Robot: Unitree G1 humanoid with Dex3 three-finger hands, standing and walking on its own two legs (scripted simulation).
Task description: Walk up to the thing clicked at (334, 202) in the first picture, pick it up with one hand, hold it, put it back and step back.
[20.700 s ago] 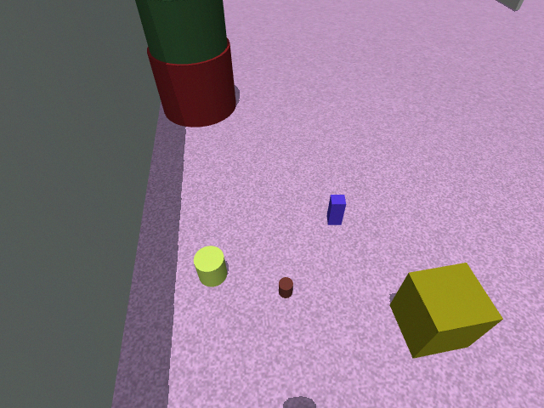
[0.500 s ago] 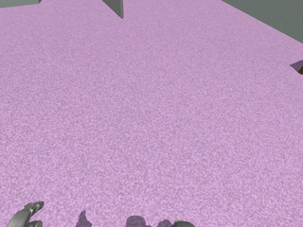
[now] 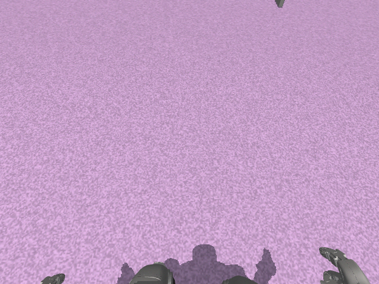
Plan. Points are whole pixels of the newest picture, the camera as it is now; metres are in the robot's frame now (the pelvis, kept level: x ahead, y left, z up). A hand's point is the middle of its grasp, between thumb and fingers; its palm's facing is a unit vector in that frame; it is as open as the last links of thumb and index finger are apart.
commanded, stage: walk up
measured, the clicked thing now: out of the picture +0.39 +1.47 -0.67
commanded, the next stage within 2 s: none
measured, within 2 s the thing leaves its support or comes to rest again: neither
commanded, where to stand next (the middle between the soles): +0.05 +0.08 m, yaw +67 degrees
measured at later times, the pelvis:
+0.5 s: pelvis -0.03 -0.02 +0.01, yaw +29 degrees
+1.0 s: pelvis -0.01 +0.00 +0.00, yaw +50 degrees
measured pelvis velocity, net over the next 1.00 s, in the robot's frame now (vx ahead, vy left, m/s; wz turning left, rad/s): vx -0.01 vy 0.00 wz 0.87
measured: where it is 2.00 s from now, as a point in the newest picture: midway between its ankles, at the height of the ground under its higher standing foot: outside the picture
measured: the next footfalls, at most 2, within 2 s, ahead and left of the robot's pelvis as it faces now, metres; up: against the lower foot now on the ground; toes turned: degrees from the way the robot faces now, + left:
right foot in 0.18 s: +0.09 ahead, -0.15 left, +0.00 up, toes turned +10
left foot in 0.56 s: -0.06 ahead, +0.15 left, +0.00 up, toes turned +33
